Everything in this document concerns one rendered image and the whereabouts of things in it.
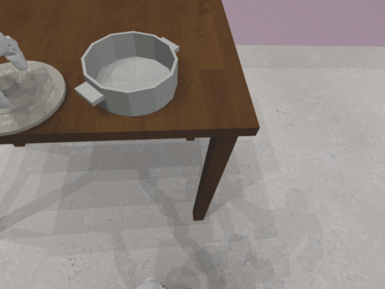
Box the knob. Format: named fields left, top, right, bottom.
left=0, top=76, right=19, bottom=96

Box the lid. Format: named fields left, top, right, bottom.
left=0, top=61, right=66, bottom=136

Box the table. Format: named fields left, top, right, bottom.
left=0, top=0, right=260, bottom=221

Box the pot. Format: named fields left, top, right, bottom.
left=75, top=31, right=179, bottom=117

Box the left robot hand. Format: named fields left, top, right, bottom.
left=0, top=33, right=28, bottom=109

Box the robot left shin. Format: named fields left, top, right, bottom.
left=144, top=278, right=159, bottom=284

